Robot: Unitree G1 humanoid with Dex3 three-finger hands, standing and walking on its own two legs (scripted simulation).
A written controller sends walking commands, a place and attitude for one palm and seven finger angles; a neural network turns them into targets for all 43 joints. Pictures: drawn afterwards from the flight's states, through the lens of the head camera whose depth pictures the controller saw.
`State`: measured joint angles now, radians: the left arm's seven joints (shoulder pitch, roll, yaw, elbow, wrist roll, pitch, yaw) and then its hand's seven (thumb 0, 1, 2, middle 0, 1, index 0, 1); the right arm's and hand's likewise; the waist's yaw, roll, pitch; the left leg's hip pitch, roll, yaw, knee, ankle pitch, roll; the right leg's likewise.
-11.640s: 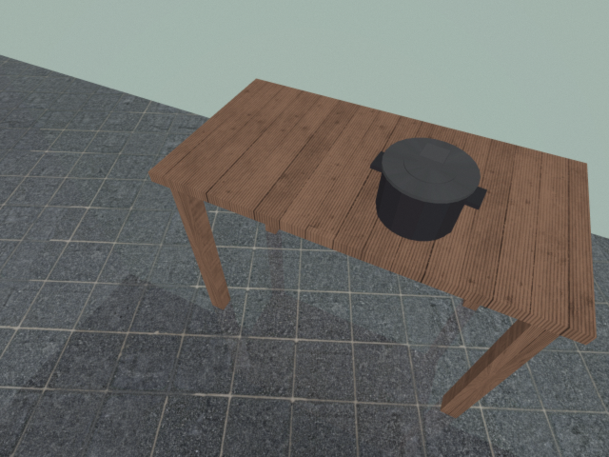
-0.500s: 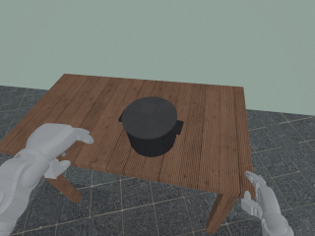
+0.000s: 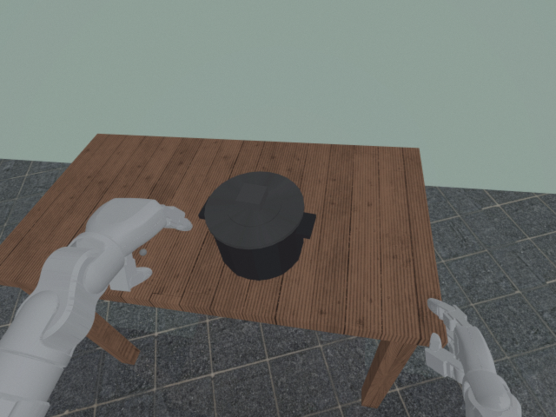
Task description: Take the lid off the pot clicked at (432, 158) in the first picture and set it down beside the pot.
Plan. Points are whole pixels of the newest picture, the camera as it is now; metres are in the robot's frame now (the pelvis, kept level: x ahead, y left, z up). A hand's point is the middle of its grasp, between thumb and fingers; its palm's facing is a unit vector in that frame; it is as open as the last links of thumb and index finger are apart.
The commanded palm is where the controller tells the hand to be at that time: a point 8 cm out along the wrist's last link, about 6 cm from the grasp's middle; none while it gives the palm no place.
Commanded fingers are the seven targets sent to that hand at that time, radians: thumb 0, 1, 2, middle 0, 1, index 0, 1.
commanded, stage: move the open hand above the knob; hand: left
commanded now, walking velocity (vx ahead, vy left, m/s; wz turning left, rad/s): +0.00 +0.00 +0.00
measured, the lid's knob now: (252, 197) +0.47 +0.09 +0.04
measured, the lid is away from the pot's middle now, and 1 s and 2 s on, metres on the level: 0.00 0.00 0.00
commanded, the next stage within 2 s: none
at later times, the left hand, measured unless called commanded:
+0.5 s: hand (181, 217) +0.36 +0.17 +0.11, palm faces -0.19 -0.07 -0.98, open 10.1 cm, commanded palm +0.35 +0.17 +0.17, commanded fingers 0.00 -0.27 1.37 -0.83 -0.08 -0.83 -0.08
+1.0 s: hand (218, 203) +0.39 +0.12 +0.10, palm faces -0.25 +0.01 -0.97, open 10.0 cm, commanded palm +0.40 +0.13 +0.17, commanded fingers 0.00 -0.27 1.37 -0.83 -0.08 -0.83 -0.08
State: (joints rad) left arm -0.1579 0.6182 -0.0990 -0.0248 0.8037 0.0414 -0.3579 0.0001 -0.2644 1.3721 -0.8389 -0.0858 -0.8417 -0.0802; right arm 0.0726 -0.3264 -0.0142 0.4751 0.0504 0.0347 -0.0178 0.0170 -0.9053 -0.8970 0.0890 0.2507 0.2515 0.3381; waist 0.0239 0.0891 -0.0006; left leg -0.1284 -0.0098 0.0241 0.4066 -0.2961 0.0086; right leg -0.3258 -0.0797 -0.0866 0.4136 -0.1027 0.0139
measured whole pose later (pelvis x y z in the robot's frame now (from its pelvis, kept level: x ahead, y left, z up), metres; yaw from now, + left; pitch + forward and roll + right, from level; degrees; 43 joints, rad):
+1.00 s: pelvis +0.00 -0.01 +0.00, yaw +0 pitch +3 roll +1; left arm -0.60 0.44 -0.34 0.35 0.86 0.19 -0.30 0.00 -0.26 1.37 -0.84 -0.09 -0.84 -0.08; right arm 0.05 -0.30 0.00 0.46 0.09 0.07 -0.01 0.02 -0.91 -0.90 0.12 0.28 0.31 0.37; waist -0.02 0.08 -0.03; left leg -0.18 -0.01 0.03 0.45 -0.32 0.00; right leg -0.40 -0.08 -0.08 0.50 -0.15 0.00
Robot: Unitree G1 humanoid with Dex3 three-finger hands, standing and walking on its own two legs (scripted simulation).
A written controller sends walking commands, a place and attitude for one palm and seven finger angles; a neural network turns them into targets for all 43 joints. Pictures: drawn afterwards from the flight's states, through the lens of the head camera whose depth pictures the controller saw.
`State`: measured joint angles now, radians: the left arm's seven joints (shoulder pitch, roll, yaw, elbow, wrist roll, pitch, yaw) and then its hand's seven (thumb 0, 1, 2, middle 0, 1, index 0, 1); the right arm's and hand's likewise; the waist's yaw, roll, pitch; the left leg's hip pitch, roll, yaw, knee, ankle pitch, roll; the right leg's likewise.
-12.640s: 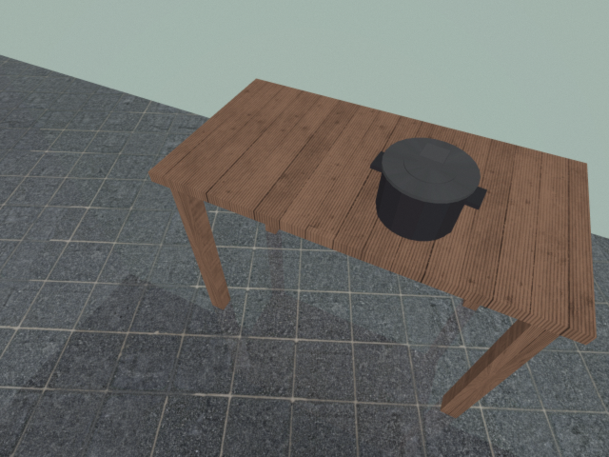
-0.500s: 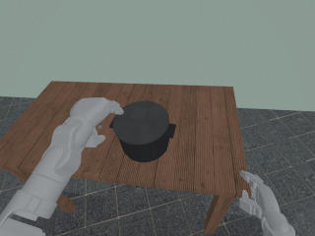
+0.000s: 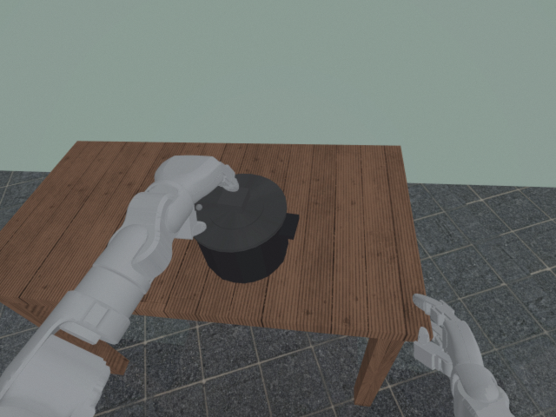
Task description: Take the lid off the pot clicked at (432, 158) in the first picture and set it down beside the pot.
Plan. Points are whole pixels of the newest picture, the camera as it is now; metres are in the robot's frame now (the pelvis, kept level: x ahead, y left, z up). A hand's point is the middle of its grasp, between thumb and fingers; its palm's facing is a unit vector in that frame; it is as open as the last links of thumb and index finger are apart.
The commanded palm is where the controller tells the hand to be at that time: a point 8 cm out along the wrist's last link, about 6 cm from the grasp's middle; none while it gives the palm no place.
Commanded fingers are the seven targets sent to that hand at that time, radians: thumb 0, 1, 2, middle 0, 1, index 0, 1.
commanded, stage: move the open hand above the knob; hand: left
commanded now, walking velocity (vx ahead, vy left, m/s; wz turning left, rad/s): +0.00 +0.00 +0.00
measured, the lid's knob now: (234, 199) +0.47 +0.10 +0.04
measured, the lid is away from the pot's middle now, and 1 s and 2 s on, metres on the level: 0.00 0.00 0.00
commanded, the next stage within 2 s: lower the open fingers around the knob in 1.18 s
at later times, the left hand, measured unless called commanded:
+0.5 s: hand (222, 184) +0.44 +0.10 +0.11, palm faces -0.27 -0.01 -0.96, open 10.0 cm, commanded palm +0.43 +0.11 +0.18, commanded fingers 0.00 -0.27 1.37 -0.83 -0.08 -0.83 -0.08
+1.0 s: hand (220, 182) +0.44 +0.11 +0.11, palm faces -0.25 -0.03 -0.97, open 10.0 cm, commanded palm +0.42 +0.11 +0.18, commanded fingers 0.00 -0.27 1.37 -0.83 -0.08 -0.83 -0.08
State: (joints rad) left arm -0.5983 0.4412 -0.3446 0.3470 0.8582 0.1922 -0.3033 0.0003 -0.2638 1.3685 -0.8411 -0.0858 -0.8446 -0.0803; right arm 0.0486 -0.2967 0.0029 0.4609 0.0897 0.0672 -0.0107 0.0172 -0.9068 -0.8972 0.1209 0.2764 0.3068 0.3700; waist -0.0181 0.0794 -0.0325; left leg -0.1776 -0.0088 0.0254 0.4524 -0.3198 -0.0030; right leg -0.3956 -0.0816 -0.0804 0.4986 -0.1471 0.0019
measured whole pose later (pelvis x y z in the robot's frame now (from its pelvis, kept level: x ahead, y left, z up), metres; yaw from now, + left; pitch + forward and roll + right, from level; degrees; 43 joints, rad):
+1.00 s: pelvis +0.01 +0.02 +0.00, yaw -1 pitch +6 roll +1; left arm -0.82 0.31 -0.36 0.63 0.89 0.25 -0.25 0.00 -0.26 1.37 -0.84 -0.09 -0.84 -0.08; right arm 0.04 -0.28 -0.01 0.45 0.10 0.09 -0.01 0.02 -0.91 -0.90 0.13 0.26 0.32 0.39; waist -0.04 0.06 -0.07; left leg -0.23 -0.02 0.05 0.47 -0.34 0.02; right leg -0.45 -0.09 -0.05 0.51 -0.15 0.02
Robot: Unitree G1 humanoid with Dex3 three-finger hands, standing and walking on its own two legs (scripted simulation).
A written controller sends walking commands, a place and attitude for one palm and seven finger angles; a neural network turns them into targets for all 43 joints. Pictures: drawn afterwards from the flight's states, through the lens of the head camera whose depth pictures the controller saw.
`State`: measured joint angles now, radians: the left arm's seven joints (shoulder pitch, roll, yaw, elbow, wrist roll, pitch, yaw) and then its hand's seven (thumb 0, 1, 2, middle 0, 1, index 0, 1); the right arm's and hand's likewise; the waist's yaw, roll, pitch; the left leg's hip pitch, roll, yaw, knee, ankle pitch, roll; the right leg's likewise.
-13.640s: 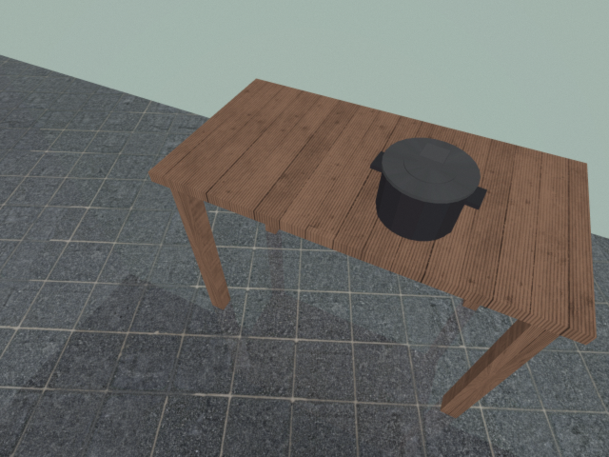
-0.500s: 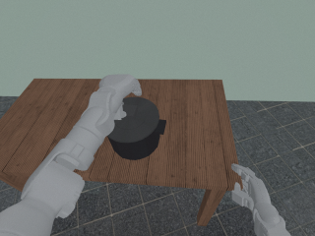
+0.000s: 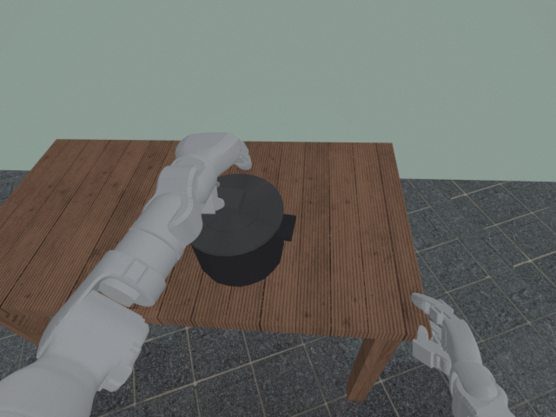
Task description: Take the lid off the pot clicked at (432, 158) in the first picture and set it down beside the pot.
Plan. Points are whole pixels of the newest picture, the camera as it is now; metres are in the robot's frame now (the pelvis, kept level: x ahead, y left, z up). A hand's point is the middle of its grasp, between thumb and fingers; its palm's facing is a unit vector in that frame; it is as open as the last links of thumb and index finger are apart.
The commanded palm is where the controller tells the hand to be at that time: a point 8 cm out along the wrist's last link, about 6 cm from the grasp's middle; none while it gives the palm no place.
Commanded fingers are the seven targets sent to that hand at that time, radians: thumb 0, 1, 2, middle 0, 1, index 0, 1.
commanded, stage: move the open hand above the knob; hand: left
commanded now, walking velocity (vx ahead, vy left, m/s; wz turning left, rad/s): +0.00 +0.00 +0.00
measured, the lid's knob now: (229, 201) +0.46 +0.09 +0.04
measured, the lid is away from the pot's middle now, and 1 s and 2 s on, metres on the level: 0.00 0.00 0.00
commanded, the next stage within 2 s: lower the open fingers around the knob in 0.18 s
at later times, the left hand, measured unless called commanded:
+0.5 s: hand (214, 201) +0.41 +0.10 +0.10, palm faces -0.29 -0.04 -0.96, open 10.0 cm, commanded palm +0.40 +0.10 +0.16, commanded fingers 0.00 -0.27 1.37 -0.83 -0.08 -0.83 -0.08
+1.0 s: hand (218, 205) +0.42 +0.10 +0.08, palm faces -0.28 -0.05 -0.96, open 10.3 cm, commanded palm +0.40 +0.10 +0.12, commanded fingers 0.00 -0.27 1.37 -0.83 -0.08 -0.83 -0.08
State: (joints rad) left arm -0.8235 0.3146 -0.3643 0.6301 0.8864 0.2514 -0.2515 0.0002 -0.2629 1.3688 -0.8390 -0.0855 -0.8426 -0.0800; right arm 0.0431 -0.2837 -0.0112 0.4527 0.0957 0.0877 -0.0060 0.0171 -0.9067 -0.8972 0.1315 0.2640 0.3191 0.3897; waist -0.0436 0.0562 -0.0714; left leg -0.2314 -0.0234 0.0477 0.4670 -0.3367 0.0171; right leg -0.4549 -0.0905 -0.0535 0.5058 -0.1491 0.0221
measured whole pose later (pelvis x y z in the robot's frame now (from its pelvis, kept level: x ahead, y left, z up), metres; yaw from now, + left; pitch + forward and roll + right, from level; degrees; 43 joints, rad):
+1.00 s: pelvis -0.01 -0.01 +0.00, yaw +0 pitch +6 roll +1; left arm -0.79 0.28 -0.35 0.72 0.91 0.22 -0.19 0.00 -0.26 1.37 -0.84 -0.08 -0.81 -0.07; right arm 0.02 -0.27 0.01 0.46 0.10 0.10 -0.01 0.02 -0.91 -0.90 0.12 0.26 0.31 0.37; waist -0.03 0.04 -0.08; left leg -0.27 -0.01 0.05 0.51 -0.34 0.00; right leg -0.49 -0.08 -0.05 0.53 -0.15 0.01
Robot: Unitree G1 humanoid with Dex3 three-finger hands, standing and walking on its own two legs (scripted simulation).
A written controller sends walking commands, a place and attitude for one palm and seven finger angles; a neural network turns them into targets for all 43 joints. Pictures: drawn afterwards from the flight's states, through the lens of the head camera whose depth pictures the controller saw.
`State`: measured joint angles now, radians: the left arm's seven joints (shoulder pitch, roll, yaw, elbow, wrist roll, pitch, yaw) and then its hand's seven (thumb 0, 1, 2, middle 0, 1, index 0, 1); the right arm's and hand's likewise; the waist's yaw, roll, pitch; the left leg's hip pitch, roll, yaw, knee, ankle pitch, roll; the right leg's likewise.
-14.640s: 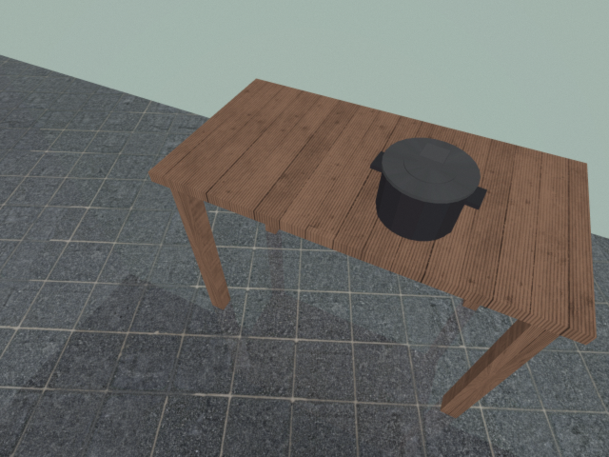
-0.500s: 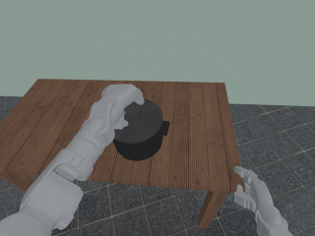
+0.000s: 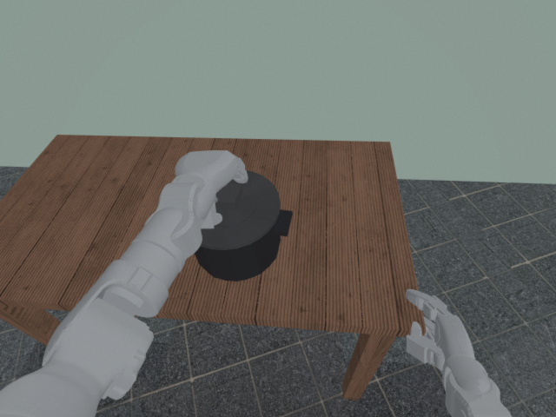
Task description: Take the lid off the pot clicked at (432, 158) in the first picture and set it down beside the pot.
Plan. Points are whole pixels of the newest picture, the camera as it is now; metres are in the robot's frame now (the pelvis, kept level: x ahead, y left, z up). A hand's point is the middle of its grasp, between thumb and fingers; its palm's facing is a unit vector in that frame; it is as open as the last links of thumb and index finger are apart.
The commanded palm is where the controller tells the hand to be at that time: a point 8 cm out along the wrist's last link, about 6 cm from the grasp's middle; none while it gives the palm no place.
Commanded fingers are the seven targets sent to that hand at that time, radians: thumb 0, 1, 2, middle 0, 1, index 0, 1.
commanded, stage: lower the open fingers around the knob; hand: left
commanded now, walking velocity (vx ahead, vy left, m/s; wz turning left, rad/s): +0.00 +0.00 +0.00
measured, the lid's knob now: (226, 195) +0.47 +0.10 +0.05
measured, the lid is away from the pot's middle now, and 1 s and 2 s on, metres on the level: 0.00 0.00 0.01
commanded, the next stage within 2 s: close the fingers and squeeze the knob in 1.02 s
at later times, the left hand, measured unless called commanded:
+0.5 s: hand (214, 202) +0.43 +0.12 +0.07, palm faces -0.30 -0.05 -0.95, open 10.4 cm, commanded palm +0.42 +0.12 +0.12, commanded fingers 0.00 -0.27 1.37 -0.83 -0.08 -0.83 -0.08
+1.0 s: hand (215, 208) +0.42 +0.11 +0.07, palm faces -0.27 -0.07 -0.96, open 10.6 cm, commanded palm +0.40 +0.11 +0.12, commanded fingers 0.00 -0.27 1.37 -0.83 -0.08 -0.83 -0.08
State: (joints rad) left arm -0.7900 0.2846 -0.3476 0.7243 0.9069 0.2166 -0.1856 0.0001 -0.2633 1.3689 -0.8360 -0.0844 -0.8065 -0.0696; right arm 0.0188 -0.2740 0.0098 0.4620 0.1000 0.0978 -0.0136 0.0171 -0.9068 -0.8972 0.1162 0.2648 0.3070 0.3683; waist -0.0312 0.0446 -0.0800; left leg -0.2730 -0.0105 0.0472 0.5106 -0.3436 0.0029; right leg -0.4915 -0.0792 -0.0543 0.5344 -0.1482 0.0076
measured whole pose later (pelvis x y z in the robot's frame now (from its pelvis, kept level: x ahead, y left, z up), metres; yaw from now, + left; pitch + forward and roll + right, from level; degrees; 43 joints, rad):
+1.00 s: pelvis +0.01 +0.01 +0.00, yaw +0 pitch +7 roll +1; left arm -0.69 0.27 -0.37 0.64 0.91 0.25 -0.14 0.00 -0.26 1.37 -0.83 -0.08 -0.75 -0.05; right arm 0.05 -0.28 -0.03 0.44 0.10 0.11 0.02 0.02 -0.91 -0.90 0.13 0.28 0.32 0.39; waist -0.04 0.05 -0.10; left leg -0.28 -0.02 0.05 0.53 -0.37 0.02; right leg -0.50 -0.08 -0.05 0.54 -0.17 0.02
